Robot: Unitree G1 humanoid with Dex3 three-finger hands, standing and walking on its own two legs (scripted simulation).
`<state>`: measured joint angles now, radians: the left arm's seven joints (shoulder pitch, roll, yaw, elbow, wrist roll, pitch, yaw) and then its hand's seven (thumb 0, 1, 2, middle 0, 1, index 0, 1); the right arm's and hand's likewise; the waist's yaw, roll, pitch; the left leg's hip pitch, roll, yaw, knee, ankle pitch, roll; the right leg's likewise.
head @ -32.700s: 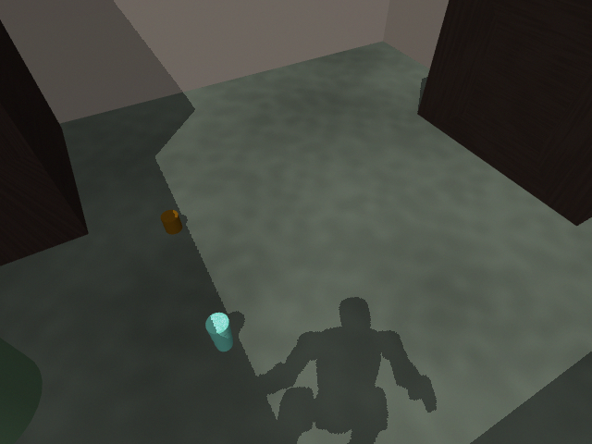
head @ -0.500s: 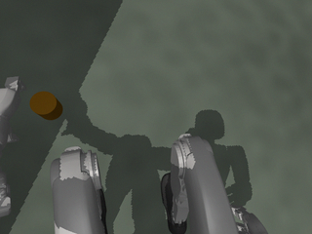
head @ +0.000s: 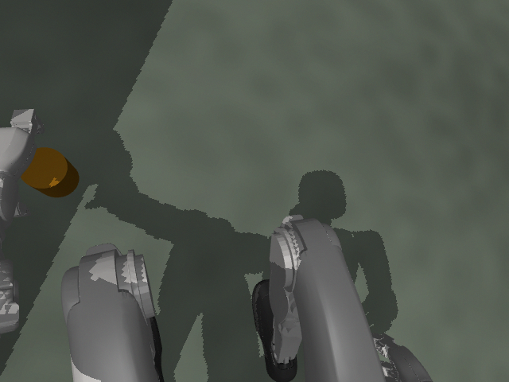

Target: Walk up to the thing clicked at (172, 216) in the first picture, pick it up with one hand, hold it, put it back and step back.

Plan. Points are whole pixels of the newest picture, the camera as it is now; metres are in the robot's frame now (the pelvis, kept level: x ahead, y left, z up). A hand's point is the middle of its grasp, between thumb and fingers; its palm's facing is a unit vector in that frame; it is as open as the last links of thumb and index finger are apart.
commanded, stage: approach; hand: left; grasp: from above
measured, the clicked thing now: (51, 173) +0.47 +0.29 -0.28
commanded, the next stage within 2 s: rest palm in 0.48 s
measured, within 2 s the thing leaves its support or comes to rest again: neither
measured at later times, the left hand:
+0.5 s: hand (24, 173) +0.44 +0.30 -0.18, palm faces -0.55 -0.12 -0.83, open 13.9 cm
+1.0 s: hand (42, 172) +0.46 +0.29 -0.22, palm faces -0.44 -0.09 -0.89, open 14.0 cm
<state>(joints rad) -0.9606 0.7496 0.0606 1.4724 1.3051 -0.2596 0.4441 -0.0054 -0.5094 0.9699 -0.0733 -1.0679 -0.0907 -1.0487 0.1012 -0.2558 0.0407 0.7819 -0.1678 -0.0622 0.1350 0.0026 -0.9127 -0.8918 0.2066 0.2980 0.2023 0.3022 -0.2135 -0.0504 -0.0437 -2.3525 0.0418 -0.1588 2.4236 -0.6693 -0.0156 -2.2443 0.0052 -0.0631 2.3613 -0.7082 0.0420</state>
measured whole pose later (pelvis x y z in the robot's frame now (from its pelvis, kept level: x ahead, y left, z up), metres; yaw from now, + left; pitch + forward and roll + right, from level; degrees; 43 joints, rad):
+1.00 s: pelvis +0.00 +0.00 -0.02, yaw -2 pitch +31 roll -10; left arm -1.04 0.83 0.12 1.67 1.33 -0.19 0.56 0.00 -0.49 0.97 -0.07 -1.03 -0.08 -1.02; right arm 0.07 -0.27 0.14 0.73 -0.22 -0.13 0.18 0.00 -0.90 -0.89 0.20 0.30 0.20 0.30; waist -0.31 -0.08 0.03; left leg -2.39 0.04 -0.20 2.50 -0.68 -0.02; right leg -2.26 0.02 -0.09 2.40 -0.70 0.05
